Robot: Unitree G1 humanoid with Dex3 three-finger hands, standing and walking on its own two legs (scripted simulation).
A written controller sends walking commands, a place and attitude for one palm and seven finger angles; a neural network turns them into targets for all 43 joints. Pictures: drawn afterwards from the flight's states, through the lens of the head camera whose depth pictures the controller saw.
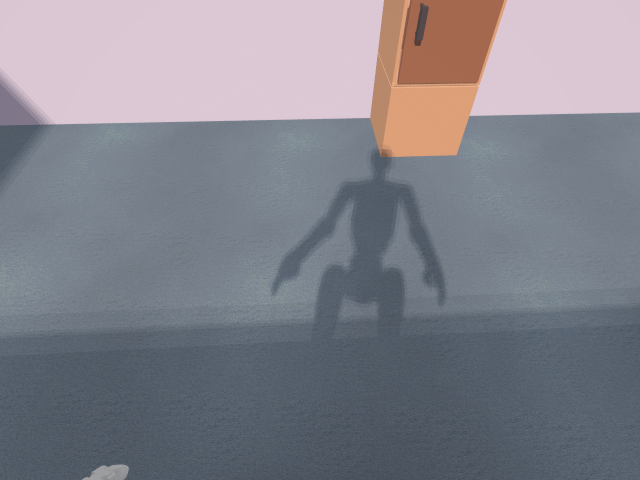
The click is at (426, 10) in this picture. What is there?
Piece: cupboard door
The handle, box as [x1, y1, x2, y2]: [415, 3, 428, 39]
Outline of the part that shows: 422,3 420,4 421,9 417,30 415,32 416,39 422,39 428,7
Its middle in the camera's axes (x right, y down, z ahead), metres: +0.40 -0.87 +1.55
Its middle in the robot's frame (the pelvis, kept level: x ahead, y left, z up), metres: +1.76 -0.31 -0.08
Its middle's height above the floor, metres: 0.69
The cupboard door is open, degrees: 0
